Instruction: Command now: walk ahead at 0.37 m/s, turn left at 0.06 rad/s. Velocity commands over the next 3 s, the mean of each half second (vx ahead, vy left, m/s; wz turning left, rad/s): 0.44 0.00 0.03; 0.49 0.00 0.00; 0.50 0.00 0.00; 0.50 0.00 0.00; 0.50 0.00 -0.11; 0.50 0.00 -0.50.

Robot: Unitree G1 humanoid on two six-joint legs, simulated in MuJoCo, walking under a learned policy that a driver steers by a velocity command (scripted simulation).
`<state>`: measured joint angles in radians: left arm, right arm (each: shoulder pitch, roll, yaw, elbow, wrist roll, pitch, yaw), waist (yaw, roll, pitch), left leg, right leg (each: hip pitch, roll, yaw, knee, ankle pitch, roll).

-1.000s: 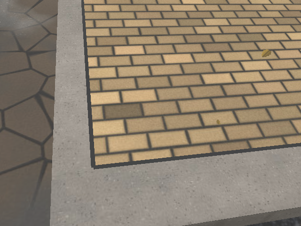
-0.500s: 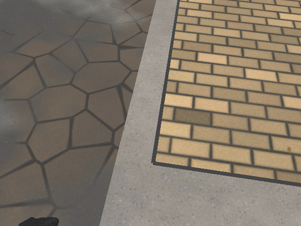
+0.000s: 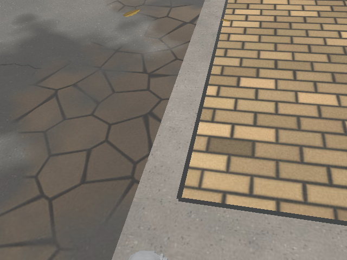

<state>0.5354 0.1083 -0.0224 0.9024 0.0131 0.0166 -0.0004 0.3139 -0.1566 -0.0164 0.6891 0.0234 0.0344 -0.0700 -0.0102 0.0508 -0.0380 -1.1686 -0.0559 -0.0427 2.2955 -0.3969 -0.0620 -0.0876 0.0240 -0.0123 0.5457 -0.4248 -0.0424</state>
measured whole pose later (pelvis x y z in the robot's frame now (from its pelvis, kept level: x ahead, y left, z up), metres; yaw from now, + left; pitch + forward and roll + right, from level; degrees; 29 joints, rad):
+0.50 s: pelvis +0.22 +0.05 +0.13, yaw -2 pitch +1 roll +1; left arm 0.23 0.24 0.06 0.75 -0.04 -0.04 0.00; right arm 0.31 -0.18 -0.03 0.88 0.00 -0.11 0.02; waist 0.01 -0.05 -0.04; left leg -0.38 0.00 0.15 0.79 -0.44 0.06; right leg -0.64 0.00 0.13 1.36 -0.17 -0.13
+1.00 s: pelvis +0.53 +0.01 +0.15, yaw +0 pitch +3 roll -1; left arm 0.22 0.24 0.05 0.68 0.01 -0.08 -0.03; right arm 0.29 -0.26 -0.03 0.88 0.02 -0.11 0.01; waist 0.00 0.01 0.02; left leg -0.44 0.04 -0.06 1.30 -0.34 0.06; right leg -0.38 0.05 -0.09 0.48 -0.15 -0.08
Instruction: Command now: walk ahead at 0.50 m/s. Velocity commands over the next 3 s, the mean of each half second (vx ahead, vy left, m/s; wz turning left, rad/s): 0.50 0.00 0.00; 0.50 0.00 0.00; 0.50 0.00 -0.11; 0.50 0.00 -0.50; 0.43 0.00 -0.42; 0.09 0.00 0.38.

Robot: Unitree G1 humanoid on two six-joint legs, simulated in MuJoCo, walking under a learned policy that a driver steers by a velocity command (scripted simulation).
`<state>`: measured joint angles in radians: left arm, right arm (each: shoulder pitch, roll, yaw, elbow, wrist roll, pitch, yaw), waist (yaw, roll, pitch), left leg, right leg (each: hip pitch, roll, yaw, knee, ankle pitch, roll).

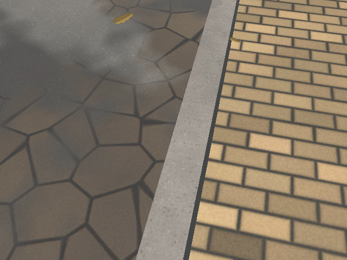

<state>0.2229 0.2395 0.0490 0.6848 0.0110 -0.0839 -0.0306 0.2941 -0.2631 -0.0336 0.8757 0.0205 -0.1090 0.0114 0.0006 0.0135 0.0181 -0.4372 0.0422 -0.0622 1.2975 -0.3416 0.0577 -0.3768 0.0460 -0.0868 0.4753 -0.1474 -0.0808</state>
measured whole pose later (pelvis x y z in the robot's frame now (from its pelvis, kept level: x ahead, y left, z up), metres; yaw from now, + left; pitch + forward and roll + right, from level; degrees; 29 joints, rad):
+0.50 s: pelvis +0.30 +0.07 -0.01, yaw -1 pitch +3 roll -1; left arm 0.36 0.27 0.05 0.79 -0.02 -0.06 0.01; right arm 0.12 -0.26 -0.04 0.77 0.01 -0.10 0.03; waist 0.02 -0.01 0.02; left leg -0.45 -0.02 0.04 0.56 -0.16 0.06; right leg -0.32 -0.01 0.05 1.15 -0.43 -0.01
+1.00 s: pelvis +0.58 +0.02 -0.01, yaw +0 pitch +3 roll +1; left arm 0.07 0.24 0.04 0.63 0.00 -0.09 -0.03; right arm 0.36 -0.29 -0.05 0.92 0.01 -0.06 0.01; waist -0.06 0.00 0.02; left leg -0.13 -0.01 -0.02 0.79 -0.48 0.03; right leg -0.50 0.00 -0.05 0.58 -0.13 -0.07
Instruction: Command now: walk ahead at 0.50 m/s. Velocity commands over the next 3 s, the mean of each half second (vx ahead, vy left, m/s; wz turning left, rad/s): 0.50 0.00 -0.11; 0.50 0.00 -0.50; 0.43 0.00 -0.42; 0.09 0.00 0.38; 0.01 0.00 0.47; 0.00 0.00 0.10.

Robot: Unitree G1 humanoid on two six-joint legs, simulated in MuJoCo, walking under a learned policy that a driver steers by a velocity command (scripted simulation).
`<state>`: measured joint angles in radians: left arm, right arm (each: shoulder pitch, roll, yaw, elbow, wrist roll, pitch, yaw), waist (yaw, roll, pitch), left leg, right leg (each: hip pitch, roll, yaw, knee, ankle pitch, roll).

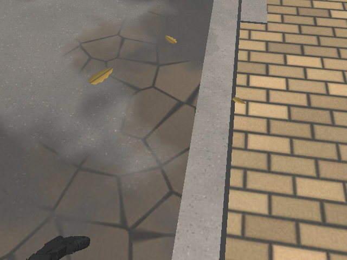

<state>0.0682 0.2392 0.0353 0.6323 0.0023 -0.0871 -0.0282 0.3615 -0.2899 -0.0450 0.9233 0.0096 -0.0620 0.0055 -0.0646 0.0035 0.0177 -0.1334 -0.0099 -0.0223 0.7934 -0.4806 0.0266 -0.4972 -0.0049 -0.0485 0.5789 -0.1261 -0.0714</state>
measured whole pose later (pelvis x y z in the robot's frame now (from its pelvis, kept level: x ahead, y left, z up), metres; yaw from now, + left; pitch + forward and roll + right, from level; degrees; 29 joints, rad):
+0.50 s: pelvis +0.26 +0.03 +0.00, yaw -5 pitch +3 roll -1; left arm 0.42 0.28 0.06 0.84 -0.01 -0.04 0.01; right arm 0.01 -0.24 -0.04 0.75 0.00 -0.11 0.04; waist 0.07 0.00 0.01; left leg -0.48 0.02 0.00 0.52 -0.12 0.02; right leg -0.09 0.01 0.05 0.58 -0.46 -0.01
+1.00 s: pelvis +0.50 -0.04 +0.00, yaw -22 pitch +2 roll +2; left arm 0.09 0.26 0.06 0.63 -0.02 -0.01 -0.05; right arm 0.31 -0.30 -0.09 0.90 0.03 -0.06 -0.01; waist -0.07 -0.02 0.03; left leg 0.07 0.08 0.28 0.40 -0.44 -0.07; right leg -0.52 -0.05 -0.06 0.61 -0.15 -0.11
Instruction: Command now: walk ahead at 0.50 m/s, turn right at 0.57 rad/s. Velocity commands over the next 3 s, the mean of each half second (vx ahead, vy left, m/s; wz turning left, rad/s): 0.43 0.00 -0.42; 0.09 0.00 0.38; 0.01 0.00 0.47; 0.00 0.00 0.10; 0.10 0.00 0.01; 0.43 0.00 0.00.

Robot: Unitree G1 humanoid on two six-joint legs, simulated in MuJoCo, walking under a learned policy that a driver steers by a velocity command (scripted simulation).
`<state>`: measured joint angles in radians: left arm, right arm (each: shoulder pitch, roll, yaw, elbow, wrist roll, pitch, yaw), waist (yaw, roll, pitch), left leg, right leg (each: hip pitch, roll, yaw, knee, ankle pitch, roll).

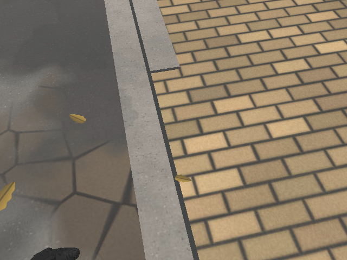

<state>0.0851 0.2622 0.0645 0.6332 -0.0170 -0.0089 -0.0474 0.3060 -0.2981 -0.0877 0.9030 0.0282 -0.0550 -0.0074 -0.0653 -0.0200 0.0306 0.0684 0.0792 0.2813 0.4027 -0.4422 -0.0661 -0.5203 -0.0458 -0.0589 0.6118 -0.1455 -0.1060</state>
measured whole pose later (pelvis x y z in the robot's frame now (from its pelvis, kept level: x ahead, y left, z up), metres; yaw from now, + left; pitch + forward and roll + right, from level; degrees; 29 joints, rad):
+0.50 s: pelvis +0.27 -0.01 +0.00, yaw -12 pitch +2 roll -1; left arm 0.34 0.28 0.07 0.75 0.00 -0.04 0.02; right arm 0.05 -0.27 -0.05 0.74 -0.02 -0.12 0.05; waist 0.06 0.03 0.01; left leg -0.49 -0.01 -0.01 0.47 0.06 0.03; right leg -0.06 0.09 0.12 0.51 -0.45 -0.06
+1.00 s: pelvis +0.35 -0.05 +0.01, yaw +3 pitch +2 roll +0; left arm 0.19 0.27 0.06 0.69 0.03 -0.02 0.03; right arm 0.16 -0.32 -0.09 0.69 0.02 0.04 -0.02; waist -0.02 0.04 0.02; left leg -0.47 -0.14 -0.19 0.71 -0.38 0.01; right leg -0.32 0.02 0.07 0.52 -0.21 0.00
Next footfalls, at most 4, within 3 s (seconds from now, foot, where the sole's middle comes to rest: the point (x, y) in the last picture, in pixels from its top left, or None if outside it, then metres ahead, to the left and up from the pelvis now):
0.48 left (164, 258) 0.47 0.05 -0.76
0.94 right None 0.43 -0.17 -0.76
1.36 left None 0.36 0.09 -0.76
1.74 right None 0.42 -0.14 -0.76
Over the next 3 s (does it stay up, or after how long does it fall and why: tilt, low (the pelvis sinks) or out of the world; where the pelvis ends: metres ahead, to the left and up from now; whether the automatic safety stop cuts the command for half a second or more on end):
stays up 0.60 0.08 0.00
